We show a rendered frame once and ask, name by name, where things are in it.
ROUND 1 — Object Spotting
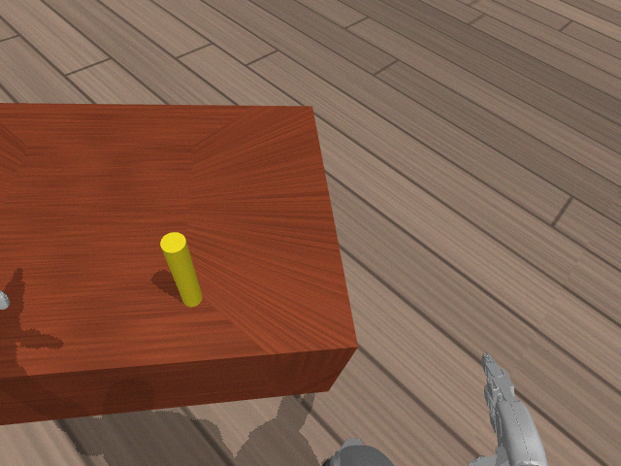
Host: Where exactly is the can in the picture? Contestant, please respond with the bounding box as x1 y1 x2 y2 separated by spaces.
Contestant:
160 232 203 307

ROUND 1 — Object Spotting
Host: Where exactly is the right robot hand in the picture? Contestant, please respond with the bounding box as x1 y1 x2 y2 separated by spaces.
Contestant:
468 353 548 466

